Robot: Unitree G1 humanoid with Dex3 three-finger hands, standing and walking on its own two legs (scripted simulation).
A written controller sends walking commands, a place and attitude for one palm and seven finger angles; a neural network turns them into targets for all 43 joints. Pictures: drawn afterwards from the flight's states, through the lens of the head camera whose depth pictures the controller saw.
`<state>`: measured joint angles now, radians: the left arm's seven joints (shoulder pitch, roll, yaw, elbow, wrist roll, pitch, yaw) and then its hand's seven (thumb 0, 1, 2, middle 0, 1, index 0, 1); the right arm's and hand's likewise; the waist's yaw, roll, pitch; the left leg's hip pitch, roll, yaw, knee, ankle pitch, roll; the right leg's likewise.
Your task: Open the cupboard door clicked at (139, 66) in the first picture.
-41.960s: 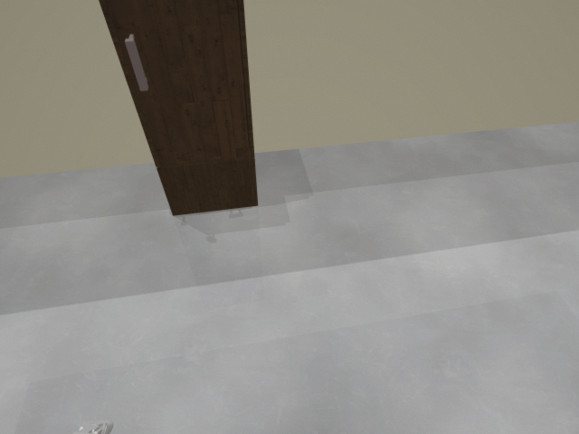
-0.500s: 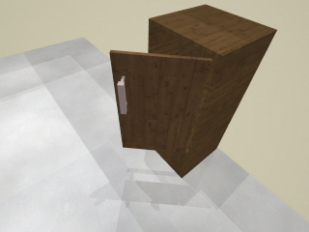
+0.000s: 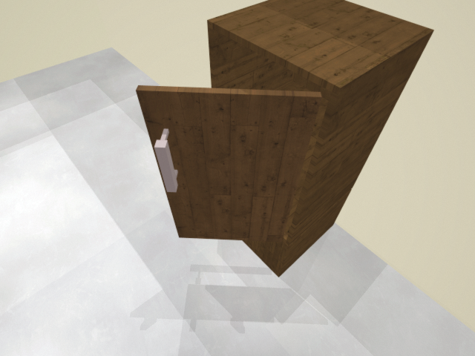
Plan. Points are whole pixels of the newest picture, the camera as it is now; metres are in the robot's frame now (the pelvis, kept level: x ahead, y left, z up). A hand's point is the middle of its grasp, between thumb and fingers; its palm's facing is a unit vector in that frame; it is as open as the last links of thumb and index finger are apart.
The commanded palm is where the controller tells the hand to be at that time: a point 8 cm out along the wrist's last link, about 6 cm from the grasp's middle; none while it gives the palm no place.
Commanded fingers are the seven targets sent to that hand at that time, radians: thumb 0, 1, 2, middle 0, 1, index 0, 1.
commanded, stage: come to a stop and stand still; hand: left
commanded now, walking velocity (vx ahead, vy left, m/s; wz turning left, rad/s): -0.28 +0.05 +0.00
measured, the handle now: (169, 161) +0.52 +0.20 -0.01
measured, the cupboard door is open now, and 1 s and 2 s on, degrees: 46 46 46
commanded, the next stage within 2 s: none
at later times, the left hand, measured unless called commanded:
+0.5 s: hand out of the picture +0.03 +0.22 -0.18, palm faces +0.04 -0.98 -0.17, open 7.4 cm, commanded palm none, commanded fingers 0.00 0.90 0.90 -0.20 -0.30 -0.20 -0.30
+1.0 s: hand out of the picture -0.05 +0.16 -0.17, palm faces +0.03 -0.99 -0.15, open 7.4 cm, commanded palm none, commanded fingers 0.00 0.90 0.90 -0.20 -0.30 -0.20 -0.30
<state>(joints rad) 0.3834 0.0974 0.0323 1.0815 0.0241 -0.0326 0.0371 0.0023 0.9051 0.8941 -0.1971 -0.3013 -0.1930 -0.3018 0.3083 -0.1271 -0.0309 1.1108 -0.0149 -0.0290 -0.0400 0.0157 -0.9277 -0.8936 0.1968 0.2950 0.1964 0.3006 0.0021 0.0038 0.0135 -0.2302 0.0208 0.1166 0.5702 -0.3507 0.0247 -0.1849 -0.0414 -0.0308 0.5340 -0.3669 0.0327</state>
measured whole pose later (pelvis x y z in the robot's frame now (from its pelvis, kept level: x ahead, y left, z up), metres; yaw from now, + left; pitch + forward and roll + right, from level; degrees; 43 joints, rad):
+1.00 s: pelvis -0.02 +0.01 +0.01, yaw -2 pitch +0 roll -1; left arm 0.37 0.10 0.02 1.10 0.02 0.00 0.04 0.00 0.91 0.89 -0.20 -0.30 -0.20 -0.30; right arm 0.38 -0.14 -0.03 1.14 -0.02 0.02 -0.01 0.01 -0.91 -0.89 0.19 0.29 0.19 0.30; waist 0.00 0.01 0.01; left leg -0.28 0.04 0.07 0.60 -0.31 -0.01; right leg -0.13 -0.02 -0.04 0.42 -0.28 0.02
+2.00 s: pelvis -0.05 +0.02 +0.01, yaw -2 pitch -1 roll +0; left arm 0.36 0.10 0.00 1.13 0.02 0.00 0.05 0.00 0.90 0.89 -0.20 -0.30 -0.19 -0.30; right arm 0.30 -0.10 -0.02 1.15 -0.01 -0.01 -0.02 0.01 -0.91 -0.89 0.20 0.29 0.20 0.30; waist 0.01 -0.03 0.03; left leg -0.21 0.00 0.09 0.41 -0.18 0.04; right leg -0.15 -0.06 -0.02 0.41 -0.24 0.05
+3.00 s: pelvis -0.08 +0.01 -0.03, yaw +2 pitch +5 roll -1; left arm 0.38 0.17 0.11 0.17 -0.19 -0.35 -0.01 0.01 0.82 0.86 -0.20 -0.36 -0.20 -0.36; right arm 0.27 -0.22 -0.01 0.72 0.01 -0.27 -0.04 0.01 -0.91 -0.89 0.20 0.30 0.20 0.30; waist -0.03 0.00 -0.08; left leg -0.60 -0.01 0.01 0.78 -0.27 0.01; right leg -0.51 -0.04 -0.04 0.81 -0.39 0.00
